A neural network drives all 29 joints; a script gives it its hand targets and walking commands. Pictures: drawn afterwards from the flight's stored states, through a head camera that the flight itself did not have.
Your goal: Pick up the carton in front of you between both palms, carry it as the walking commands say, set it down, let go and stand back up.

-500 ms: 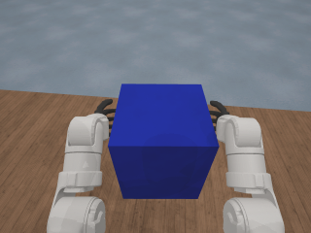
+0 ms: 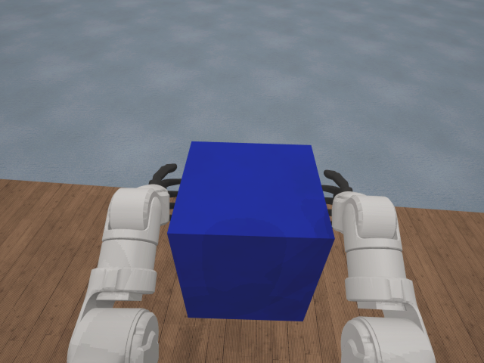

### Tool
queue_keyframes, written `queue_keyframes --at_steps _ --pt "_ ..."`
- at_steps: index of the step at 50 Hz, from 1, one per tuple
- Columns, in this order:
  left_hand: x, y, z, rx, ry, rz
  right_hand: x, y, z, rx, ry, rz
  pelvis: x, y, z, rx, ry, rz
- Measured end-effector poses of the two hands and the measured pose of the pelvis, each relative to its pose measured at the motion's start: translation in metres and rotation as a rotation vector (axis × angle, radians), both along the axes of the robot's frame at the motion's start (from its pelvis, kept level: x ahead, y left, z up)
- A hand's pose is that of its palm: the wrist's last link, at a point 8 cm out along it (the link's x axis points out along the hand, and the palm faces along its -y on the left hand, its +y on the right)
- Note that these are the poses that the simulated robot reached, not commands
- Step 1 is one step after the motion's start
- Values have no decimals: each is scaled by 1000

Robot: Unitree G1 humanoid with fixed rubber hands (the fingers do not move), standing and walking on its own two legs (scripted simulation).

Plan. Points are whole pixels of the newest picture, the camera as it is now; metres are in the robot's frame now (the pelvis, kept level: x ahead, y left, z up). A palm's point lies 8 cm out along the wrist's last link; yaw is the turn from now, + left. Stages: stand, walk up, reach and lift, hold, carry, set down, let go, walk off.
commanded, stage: carry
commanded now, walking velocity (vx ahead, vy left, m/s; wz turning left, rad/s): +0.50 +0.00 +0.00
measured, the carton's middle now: (248, 233) +0.35 +0.01 +0.03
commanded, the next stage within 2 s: none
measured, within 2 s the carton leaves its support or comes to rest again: neither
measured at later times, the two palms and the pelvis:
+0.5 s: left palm (199, 97) +0.66 +0.13 +0.12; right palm (326, 106) +0.66 -0.17 +0.11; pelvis +0.30 -0.02 -0.03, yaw +2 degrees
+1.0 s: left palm (199, 56) +0.95 +0.16 +0.08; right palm (296, 60) +0.96 -0.14 +0.08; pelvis +0.60 -0.01 -0.05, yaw -1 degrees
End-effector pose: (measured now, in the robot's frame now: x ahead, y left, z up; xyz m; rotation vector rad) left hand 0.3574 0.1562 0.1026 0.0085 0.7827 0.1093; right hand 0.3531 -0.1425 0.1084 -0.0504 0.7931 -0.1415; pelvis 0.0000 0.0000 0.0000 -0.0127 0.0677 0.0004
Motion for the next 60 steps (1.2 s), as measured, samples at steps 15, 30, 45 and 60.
queue_keyframes --at_steps 15,30,45,60 --pt "169 -13 20 -14 -96 -13 160 -13 18 16 -98 -37 158 3 13 -7 28 12" --pt "338 -24 -14 44 -5 70 360 -23 -25 43 -6 74 347 -34 -28 33 -8 25" --pt "517 -14 4 31 -87 75 536 -13 -9 69 -86 43 518 -23 -22 28 30 7" --pt "707 -3 -70 8 27 -40 694 -2 -73 4 27 -34 702 14 -54 -10 7 -7"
